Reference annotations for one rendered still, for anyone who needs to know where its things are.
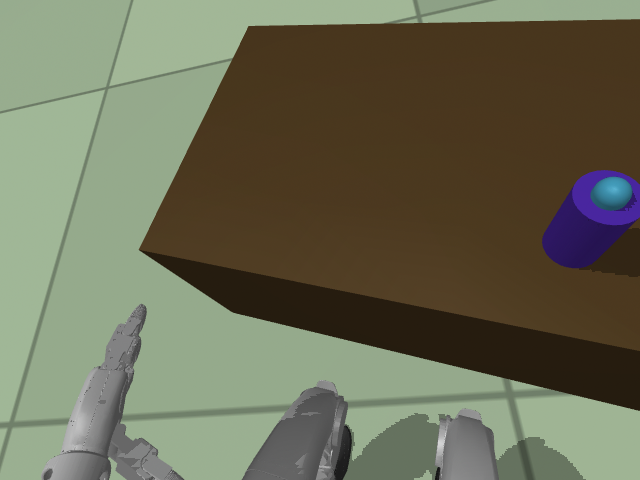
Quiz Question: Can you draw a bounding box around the left robot hand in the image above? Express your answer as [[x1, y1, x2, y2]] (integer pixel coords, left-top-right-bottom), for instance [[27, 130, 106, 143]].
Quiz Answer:
[[60, 304, 184, 480]]

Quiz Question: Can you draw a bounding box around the left robot arm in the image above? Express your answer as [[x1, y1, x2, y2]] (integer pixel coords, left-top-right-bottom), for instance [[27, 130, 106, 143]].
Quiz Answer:
[[41, 451, 111, 480]]

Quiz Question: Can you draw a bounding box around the left robot foot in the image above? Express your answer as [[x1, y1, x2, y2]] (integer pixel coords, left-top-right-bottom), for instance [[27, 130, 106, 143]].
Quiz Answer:
[[334, 425, 352, 480]]

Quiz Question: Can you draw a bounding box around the bottle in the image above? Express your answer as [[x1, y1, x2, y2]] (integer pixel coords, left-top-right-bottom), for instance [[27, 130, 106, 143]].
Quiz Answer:
[[542, 170, 640, 268]]

